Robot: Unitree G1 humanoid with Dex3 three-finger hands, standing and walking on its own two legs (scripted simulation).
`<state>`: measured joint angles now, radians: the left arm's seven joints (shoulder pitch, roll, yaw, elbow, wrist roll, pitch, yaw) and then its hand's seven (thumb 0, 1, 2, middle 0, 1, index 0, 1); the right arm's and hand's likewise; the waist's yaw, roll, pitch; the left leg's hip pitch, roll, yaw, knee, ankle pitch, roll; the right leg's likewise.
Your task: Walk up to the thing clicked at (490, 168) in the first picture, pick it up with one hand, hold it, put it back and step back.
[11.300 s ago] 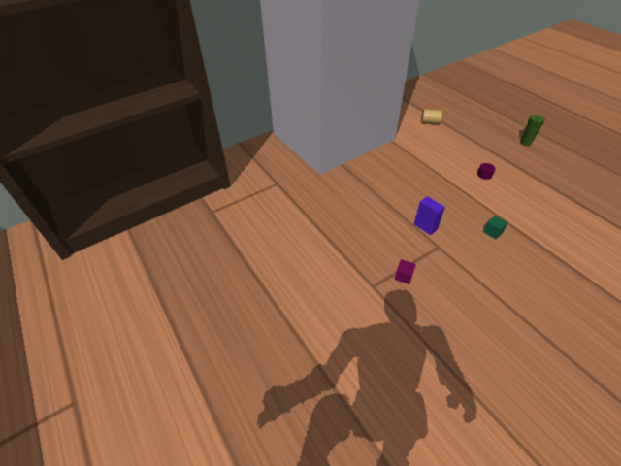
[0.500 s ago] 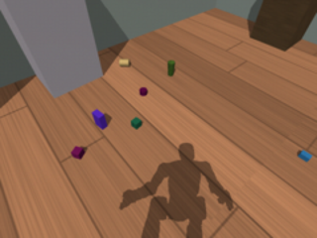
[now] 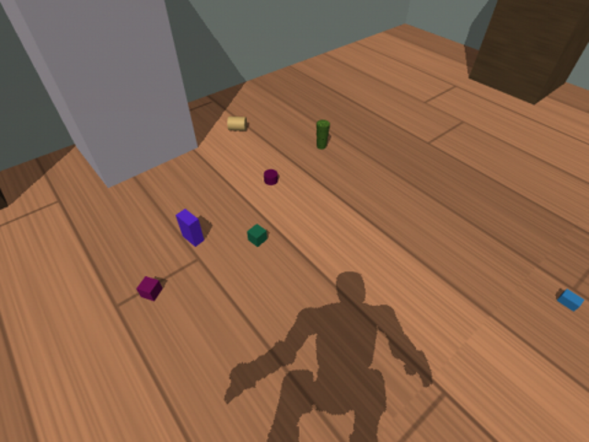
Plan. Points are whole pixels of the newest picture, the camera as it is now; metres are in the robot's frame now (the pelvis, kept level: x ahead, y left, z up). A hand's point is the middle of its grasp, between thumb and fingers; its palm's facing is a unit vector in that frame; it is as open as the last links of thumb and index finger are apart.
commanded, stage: stand
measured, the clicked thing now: (270, 177) +1.48 +0.11 -0.76
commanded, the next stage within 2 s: none
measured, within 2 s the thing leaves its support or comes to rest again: neither
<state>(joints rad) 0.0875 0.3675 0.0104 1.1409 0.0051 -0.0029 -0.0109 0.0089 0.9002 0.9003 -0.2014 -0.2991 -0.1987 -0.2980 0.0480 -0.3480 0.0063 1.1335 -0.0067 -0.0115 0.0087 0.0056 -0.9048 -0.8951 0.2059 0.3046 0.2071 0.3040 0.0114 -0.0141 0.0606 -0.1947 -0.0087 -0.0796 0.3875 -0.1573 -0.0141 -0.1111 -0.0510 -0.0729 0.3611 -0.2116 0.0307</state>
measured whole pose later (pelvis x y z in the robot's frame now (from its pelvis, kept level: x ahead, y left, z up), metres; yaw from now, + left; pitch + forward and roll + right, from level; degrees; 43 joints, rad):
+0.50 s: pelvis +0.00 -0.01 +0.00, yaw -1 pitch -2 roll +0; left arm 0.09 0.36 0.01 1.14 0.01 -0.01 0.00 0.01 0.90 0.90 -0.20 -0.30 -0.20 -0.30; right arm 0.07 -0.34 0.00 1.15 -0.01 0.00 0.01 0.01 -0.91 -0.90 0.21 0.30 0.21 0.30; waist 0.00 -0.01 0.06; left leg -0.17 0.00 -0.06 0.33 -0.14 -0.02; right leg -0.10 -0.04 -0.05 0.33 -0.20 0.02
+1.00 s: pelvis +0.02 -0.01 +0.00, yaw -2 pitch -2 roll +0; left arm 0.10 0.35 0.01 1.13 0.01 -0.01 0.00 0.01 0.90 0.90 -0.20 -0.30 -0.20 -0.30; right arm 0.07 -0.34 0.01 1.15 -0.01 0.00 0.01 0.01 -0.91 -0.90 0.21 0.30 0.21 0.30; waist 0.00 0.00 0.05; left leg -0.14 0.01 -0.06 0.33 -0.16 -0.03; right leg -0.08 -0.03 -0.05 0.32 -0.21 0.02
